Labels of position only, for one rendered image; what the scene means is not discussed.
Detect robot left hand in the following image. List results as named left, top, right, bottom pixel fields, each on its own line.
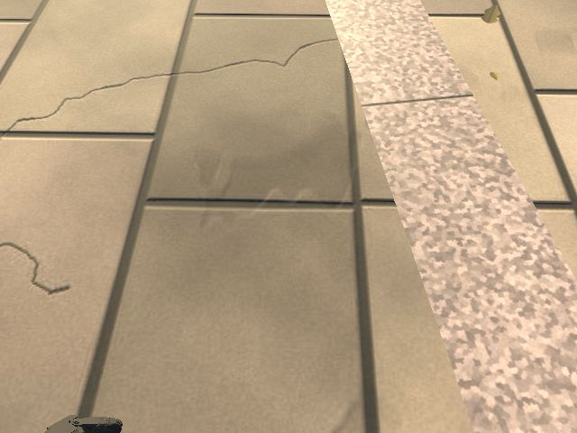
left=44, top=415, right=123, bottom=433

